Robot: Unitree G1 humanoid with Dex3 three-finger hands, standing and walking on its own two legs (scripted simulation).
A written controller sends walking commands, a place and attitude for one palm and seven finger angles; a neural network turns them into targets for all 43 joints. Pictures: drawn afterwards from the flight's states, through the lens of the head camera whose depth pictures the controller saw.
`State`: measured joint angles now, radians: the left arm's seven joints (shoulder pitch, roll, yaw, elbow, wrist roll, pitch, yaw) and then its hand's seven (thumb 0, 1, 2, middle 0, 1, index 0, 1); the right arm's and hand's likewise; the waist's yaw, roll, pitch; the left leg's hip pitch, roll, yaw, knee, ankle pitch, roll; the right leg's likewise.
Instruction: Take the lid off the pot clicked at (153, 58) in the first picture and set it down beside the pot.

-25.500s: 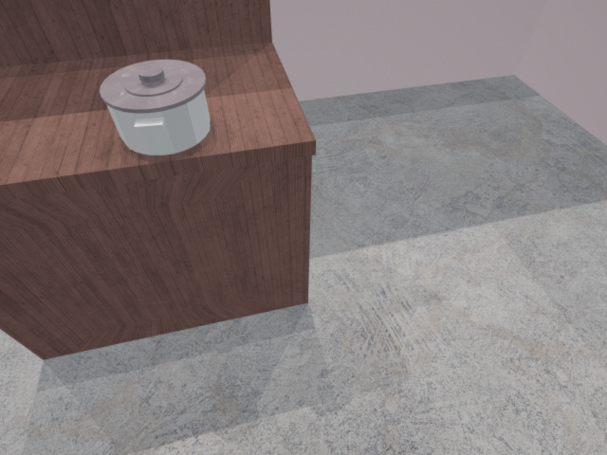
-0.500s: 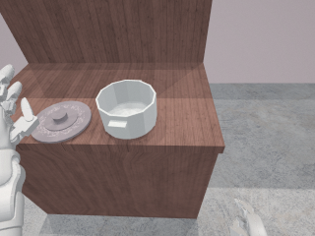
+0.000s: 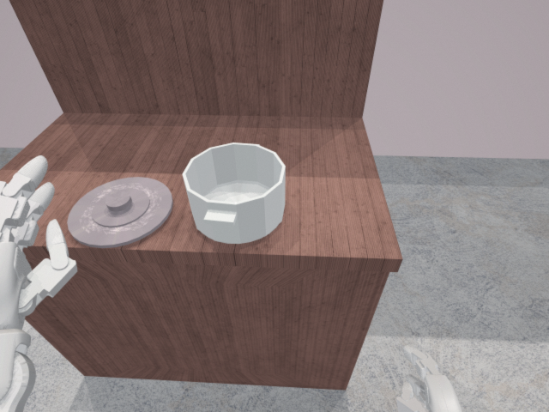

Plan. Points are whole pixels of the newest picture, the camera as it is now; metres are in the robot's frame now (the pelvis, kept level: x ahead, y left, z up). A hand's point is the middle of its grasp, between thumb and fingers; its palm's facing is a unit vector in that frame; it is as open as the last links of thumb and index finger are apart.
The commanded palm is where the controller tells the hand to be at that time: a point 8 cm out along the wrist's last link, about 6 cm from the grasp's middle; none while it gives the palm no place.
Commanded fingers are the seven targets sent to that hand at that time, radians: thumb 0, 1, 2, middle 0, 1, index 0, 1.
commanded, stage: draw the hand back to the body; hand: left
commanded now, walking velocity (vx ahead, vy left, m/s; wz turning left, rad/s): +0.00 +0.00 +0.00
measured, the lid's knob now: (118, 201) +0.47 +0.39 +0.02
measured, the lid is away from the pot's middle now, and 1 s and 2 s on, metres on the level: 0.25 0.25 0.25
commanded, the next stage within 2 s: step back with the hand held close in 0.16 s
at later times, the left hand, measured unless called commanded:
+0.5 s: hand (70, 268) +0.20 +0.25 +0.19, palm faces +0.35 -0.83 -0.44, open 7.5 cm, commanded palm +0.13 +0.30 +0.21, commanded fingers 0.00 0.90 0.90 -0.20 -0.30 -0.20 -0.30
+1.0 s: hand (1, 333) +0.12 +0.27 +0.19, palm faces +0.36 -0.83 -0.43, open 7.5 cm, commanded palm +0.06 +0.33 +0.21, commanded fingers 0.00 0.90 0.90 -0.20 -0.30 -0.20 -0.30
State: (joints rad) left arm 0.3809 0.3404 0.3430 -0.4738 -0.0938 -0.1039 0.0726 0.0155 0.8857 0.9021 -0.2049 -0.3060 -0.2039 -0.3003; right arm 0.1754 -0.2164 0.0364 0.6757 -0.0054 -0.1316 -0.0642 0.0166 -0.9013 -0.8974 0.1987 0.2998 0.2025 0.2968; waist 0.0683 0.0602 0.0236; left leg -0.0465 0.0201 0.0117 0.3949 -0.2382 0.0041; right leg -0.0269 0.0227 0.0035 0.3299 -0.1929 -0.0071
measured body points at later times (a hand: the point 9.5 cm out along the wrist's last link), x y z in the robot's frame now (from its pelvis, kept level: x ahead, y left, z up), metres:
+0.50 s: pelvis -0.01 +0.02 +0.00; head -0.01 +0.02 +0.45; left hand +0.17 +0.30 +0.21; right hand +0.17 -0.22 -0.07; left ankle -0.01 +0.11 -0.75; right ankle +0.00 -0.12 -0.75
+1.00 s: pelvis -0.08 +0.05 -0.02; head -0.07 +0.07 +0.43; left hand +0.10 +0.32 +0.21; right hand +0.07 -0.19 -0.09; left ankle -0.01 +0.11 -0.75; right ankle -0.03 -0.11 -0.74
